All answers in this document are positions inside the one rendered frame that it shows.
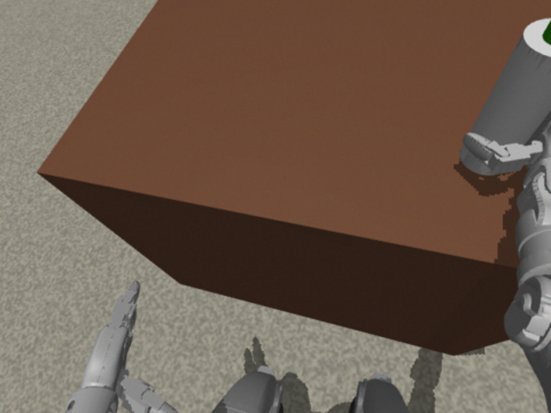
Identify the bottle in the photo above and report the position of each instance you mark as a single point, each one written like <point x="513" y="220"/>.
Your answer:
<point x="520" y="99"/>

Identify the left robot hand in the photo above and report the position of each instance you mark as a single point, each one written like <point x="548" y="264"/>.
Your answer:
<point x="107" y="361"/>

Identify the left robot arm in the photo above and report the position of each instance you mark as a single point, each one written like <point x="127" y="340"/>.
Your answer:
<point x="93" y="400"/>

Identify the right robot arm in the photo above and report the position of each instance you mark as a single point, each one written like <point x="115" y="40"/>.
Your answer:
<point x="528" y="319"/>

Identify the right robot hand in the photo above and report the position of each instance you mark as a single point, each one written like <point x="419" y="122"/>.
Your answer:
<point x="511" y="157"/>

